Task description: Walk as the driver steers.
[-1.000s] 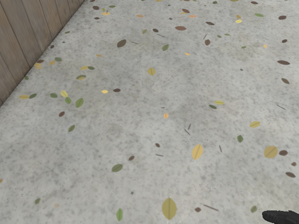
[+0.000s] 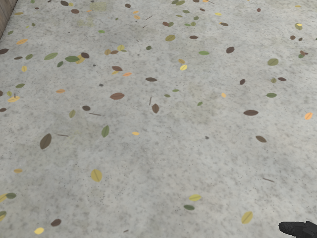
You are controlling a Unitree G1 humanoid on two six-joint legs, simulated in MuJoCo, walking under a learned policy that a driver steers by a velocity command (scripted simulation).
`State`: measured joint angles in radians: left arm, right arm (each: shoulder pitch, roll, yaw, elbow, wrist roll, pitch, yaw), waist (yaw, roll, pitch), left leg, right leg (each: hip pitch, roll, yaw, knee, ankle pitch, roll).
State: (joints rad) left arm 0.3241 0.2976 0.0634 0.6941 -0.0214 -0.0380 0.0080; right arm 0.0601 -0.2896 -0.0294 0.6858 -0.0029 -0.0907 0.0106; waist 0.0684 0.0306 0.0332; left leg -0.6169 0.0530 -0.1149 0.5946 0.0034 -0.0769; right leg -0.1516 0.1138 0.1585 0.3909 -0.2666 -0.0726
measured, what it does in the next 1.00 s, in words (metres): walks ahead: left foot, then right foot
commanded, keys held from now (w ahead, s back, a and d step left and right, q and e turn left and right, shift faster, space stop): w+e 0.02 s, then no key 0.98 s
